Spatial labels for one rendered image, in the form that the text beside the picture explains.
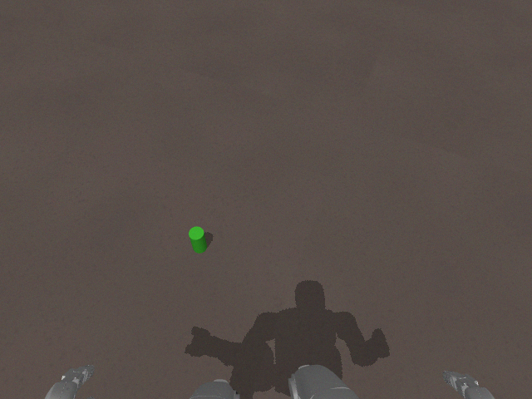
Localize left robot hand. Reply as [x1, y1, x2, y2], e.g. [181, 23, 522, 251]
[45, 365, 95, 399]

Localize right robot hand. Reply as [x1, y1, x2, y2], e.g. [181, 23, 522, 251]
[442, 371, 495, 399]

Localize can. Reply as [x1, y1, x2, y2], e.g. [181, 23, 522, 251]
[189, 227, 207, 254]

